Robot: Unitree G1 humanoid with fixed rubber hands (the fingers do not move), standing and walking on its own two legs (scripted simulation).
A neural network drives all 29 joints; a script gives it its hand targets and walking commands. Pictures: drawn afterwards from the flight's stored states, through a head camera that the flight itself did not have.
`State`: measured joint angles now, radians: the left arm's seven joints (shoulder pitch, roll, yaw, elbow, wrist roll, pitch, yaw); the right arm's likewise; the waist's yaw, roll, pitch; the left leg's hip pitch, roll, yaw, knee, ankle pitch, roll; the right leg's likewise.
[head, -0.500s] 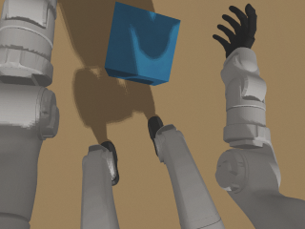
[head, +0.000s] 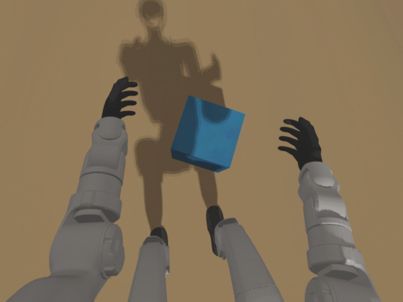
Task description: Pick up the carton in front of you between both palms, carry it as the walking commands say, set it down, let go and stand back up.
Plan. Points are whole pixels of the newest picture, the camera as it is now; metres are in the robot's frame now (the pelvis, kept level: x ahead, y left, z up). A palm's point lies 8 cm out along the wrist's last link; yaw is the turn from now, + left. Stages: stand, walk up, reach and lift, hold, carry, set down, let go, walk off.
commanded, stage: let go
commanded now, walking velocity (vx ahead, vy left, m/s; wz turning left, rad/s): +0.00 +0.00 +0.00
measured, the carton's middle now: (204, 138) +0.49 -0.12 -0.57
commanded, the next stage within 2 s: stand in 1.20 s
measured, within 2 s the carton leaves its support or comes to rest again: neither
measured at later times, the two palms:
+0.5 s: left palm (74, 189) +0.33 +0.16 -0.02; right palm (363, 229) +0.21 -0.26 +0.01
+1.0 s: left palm (14, 265) +0.24 +0.23 +0.01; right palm (351, 222) +0.22 -0.23 +0.02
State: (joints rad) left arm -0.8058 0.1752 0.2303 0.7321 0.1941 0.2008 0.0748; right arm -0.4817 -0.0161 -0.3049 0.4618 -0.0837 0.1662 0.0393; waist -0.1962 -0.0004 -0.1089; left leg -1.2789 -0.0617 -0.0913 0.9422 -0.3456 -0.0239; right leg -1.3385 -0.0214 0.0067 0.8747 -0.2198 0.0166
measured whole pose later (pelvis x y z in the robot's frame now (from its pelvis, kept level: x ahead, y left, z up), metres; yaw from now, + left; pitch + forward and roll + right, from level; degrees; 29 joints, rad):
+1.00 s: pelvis +0.07 +0.01 +0.08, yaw -4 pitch -1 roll -1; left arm 0.23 0.21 0.01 0.50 -0.04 0.05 -0.02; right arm 0.22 -0.23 -0.02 0.40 -0.01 0.17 0.02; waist 0.00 0.03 0.02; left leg -0.10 -0.02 -0.04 0.46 -0.34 0.01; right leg -0.20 0.01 0.06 0.46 -0.23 0.03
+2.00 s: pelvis +0.08 -0.02 +0.08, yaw -2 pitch -1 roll +0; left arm 0.14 0.32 0.05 0.88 0.03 0.01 0.01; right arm 0.18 -0.37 -0.02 0.83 -0.03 -0.01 -0.03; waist 0.01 0.06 0.02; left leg -0.08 0.02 -0.08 0.42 -0.33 -0.04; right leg -0.20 0.03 0.01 0.48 -0.26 -0.02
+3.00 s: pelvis +0.06 -0.02 +0.09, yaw -3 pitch -2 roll +0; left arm 0.10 0.37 0.02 1.04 0.01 0.00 0.00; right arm 0.16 -0.40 0.00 0.98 -0.02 -0.01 -0.02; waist 0.00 0.04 0.03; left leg -0.06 0.02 -0.05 0.36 -0.27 -0.03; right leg -0.19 0.02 0.04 0.41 -0.19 -0.01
